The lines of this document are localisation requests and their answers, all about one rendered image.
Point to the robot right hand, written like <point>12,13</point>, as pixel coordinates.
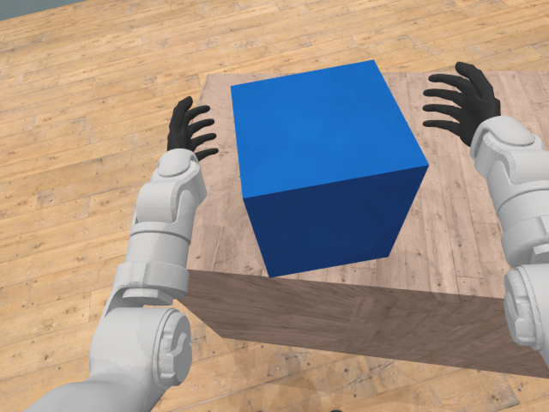
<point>476,99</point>

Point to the carton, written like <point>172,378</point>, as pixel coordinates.
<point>329,167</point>

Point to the robot right forearm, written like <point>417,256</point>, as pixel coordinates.
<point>516,169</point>

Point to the robot left upper arm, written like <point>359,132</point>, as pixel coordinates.
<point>138,354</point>

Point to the robot left hand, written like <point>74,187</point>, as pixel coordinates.
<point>181,132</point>

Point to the pedestal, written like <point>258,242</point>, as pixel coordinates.
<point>438,298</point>

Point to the robot left forearm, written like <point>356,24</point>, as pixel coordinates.
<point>154,270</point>

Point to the robot right upper arm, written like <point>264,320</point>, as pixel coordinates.
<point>526,306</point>

